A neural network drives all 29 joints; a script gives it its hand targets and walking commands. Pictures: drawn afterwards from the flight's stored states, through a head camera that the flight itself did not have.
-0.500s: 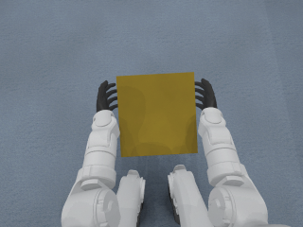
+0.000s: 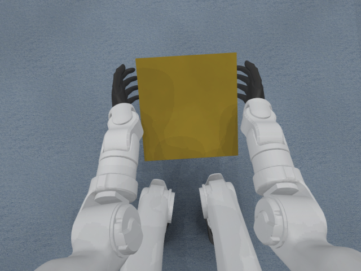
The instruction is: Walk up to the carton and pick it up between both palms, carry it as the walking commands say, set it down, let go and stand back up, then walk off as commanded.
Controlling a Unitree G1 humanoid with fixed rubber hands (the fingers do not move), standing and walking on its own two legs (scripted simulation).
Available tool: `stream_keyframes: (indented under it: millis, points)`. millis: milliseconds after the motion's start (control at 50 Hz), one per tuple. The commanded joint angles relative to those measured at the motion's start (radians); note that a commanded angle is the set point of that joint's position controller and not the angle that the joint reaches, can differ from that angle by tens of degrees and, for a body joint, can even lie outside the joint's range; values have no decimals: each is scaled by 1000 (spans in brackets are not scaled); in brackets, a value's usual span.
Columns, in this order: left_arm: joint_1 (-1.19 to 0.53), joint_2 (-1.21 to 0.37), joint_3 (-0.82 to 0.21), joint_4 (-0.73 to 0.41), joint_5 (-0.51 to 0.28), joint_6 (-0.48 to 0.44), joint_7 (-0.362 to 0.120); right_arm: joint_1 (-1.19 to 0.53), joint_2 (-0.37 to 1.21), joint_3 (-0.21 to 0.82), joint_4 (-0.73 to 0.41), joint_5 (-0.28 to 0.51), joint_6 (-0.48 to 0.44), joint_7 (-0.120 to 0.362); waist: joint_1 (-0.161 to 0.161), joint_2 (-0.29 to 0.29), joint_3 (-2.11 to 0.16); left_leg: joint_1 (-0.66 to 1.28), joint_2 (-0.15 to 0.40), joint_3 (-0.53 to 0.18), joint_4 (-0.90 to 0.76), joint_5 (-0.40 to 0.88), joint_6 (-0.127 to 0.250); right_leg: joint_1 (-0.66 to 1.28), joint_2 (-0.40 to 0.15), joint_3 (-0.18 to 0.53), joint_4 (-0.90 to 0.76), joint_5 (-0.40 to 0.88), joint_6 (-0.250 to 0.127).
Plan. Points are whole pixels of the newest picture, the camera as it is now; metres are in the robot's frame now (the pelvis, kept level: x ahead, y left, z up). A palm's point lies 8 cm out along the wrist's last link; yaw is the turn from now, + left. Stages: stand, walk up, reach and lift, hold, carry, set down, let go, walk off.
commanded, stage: set down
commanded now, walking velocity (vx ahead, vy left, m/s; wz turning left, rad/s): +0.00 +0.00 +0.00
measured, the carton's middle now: (186, 106) +0.48 -0.02 -0.19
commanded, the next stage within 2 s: none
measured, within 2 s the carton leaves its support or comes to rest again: neither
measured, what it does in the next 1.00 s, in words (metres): lowers itself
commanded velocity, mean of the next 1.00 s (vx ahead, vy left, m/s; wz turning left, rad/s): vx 0.00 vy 0.00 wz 0.00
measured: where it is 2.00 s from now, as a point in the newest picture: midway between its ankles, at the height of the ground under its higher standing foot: (186, 231)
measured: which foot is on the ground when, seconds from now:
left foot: down 0.00-1.00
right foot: down 0.00-1.00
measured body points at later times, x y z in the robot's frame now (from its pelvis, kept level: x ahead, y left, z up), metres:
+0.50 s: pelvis -0.01 +0.00 -0.06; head +0.29 -0.02 +0.27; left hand +0.49 +0.12 -0.18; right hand +0.50 -0.16 -0.18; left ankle +0.08 +0.11 -0.48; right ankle +0.11 -0.11 -0.48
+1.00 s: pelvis -0.01 +0.00 -0.12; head +0.33 -0.02 +0.18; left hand +0.51 +0.13 -0.26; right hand +0.52 -0.16 -0.27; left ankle +0.09 +0.11 -0.48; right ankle +0.11 -0.11 -0.48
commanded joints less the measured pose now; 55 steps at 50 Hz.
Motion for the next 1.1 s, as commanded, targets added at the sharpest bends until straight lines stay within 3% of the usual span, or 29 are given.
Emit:
stream_keyframes:
  millis: [0, 20, 40, 60, 160, 200, 220, 260, 280, 300, 320, 340, 380, 400, 420, 440, 480, 500, 560, 600, 620, 640, 660, 700, 760, 800, 880, 1020, 1080]
  points:
    - [-539, -920, -480, 57, -65, 3, -311, -664, 910, 467, -36, 89, -37, 284, -1, -22, -970, 400, -39, 63, -170, 226, -15, 618, 51, -78, -100, 245, 0]
    - [-550, -899, -492, 37, -83, -2, -310, -635, 903, 488, -37, 84, -32, 275, -22, -106, -1030, 380, -32, 56, -143, 248, -17, 642, 52, -82, -89, 254, 4]
    - [-605, -896, -488, 39, -78, 1, -310, -654, 858, 454, -11, 73, -39, 279, -31, -34, -956, 332, -40, 68, -139, 229, -29, 589, 54, -63, -76, 253, -5]
    - [-585, -905, -536, -8, -118, -5, -306, -674, 901, 506, -86, 118, -51, 276, -2, -35, -1062, 462, -32, 61, -140, 272, -22, 614, 54, -77, -62, 282, -7]
    - [-656, -867, -461, 102, -88, 13, -308, -771, 801, 429, -39, 81, -40, 269, -66, -12, -933, 326, -35, 67, -84, 195, -27, 520, 49, -80, -52, 200, -13]
    - [-663, -882, -484, 58, -112, 4, -301, -800, 862, 494, -62, 134, -41, 275, -4, -18, -992, 379, -40, 70, -70, 206, -22, 542, 48, -81, -29, 199, -13]
    - [-678, -906, -488, 58, -126, 12, -305, -795, 784, 472, -66, 116, -37, 276, -61, -30, -1013, 313, -41, 77, -49, 198, -22, 595, 36, -86, -25, 205, -23]
    - [-705, -809, -432, 27, -94, 6, -291, -715, 837, 437, 30, 99, -18, 287, -18, -69, -941, 291, -34, 70, -56, 182, -23, 505, 42, -85, 6, 203, -18]
    - [-699, -821, -461, 50, -68, 9, -286, -741, 869, 424, 8, 98, -27, 287, 6, 39, -999, 325, -47, 102, -56, 189, -39, 511, 47, -57, 11, 213, -25]
    - [-701, -845, -432, 70, -78, 6, -293, -709, 825, 395, 87, 66, -13, 281, -28, -62, -937, 252, -40, 74, -25, 157, -30, 514, 34, -66, 2, 179, -17]
    - [-689, -823, -455, 43, -82, 6, -286, -770, 819, 455, -18, 116, -36, 282, 3, -21, -1019, 326, -40, 95, -26, 223, -35, 513, 44, -66, 21, 238, -10]
    - [-716, -858, -435, 42, -112, 4, -298, -777, 818, 448, -4, 97, -22, 280, -38, -112, -1011, 254, -49, 82, -4, 181, -18, 566, 32, -88, 9, 207, -1]
    - [-729, -801, -408, 47, -96, -1, -292, -781, 820, 426, 45, 92, -18, 282, -12, -109, -951, 235, -34, 72, 7, 184, -21, 476, 35, -82, 49, 196, -8]
    - [-727, -869, -410, 88, -81, 12, -302, -726, 799, 389, 74, 46, -14, 280, -68, -74, -938, 195, -46, 91, -5, 155, -29, 517, 44, -82, 18, 189, -10]
    - [-699, -826, -436, 57, -104, 12, -305, -794, 817, 466, -29, 125, -31, 277, 8, -59, -1020, 270, -32, 87, 14, 185, -12, 499, 38, -87, 52, 205, -6]
    - [-690, -861, -439, 115, -98, 26, -304, -841, 770, 450, -66, 125, -50, 279, -33, -36, -1030, 298, -35, 69, 16, 202, -18, 447, 44, -117, 72, 210, -1]
    - [-717, -834, -467, 51, -108, 11, -303, -839, 797, 453, -49, 136, -43, 277, -6, 26, -1002, 286, -37, 96, 27, 231, -18, 471, 45, -74, 79, 244, -13]
    - [-742, -867, -497, 32, -144, 0, -303, -804, 780, 460, -29, 124, -38, 278, -63, -52, -1015, 293, -23, 69, 45, 281, -19, 469, 40, -95, 99, 289, -11]
    - [-727, -859, -511, 42, -152, -17, -298, -807, 764, 473, -8, 121, -50, 263, -72, -33, -996, 259, -44, 87, 75, 286, -32, 462, 40, -101, 115, 304, -5]
    - [-764, -806, -476, 73, -129, -1, -293, -813, 777, 454, 16, 142, -47, 274, -21, -11, -973, 211, -41, 94, 90, 223, -30, 474, 32, -62, 124, 255, -21]
    - [-714, -801, -454, 110, -116, 0, -282, -865, 745, 476, 1, 134, -50, 276, -43, -81, -984, 229, -35, 78, 78, 222, -24, 468, 35, -110, 135, 246, 5]
    - [-780, -820, -477, 42, -138, -7, -291, -867, 728, 478, -17, 154, -49, 282, -13, -22, -973, 191, -40, 89, 106, 224, -21, 462, 22, -84, 143, 246, -13]
    - [-772, -803, -501, 30, -163, -8, -284, -885, 791, 535, -70, 203, -57, 285, -15, -65, -1030, 250, -28, 71, 105, 277, -12, 456, 33, -98, 173, 305, -6]
    - [-845, -722, -480, 45, -155, -18, -277, -875, 746, 473, 47, 161, -47, 279, -4, -43, -928, 167, -32, 106, 124, 232, -22, 445, 24, -56, 164, 283, -14]
    - [-847, -777, -497, 7, -186, -27, -286, -862, 768, 492, -7, 163, -51, 271, -61, -105, -1021, 187, -36, 90, 167, 258, -20, 460, 32, -83, 190, 308, -9]
    - [-828, -757, -497, 51, -172, -11, -292, -869, 692, 458, 14, 178, -65, 277, -26, 10, -980, 236, -12, 82, 158, 248, -23, 403, 22, -73, 225, 279, -16]
    - [-834, -752, -447, 76, -166, -7, -293, -871, 713, 435, 61, 140, -49, 291, -43, -75, -898, 177, -31, 82, 165, 187, -18, 339, 20, -99, 226, 217, -22]
    - [-862, -780, -503, 128, -205, -20, -290, -999, 690, 464, 8, 204, -87, 282, -64, 16, -886, 169, -19, 107, 240, 250, -24, 347, 17, -77, 257, 292, -20]
    - [-889, -739, -489, 82, -200, -32, -290, -950, 713, 471, 29, 222, -78, 294, -34, 41, -838, 137, -28, 114, 237, 264, -12, 296, 19, -60, 273, 290, -41]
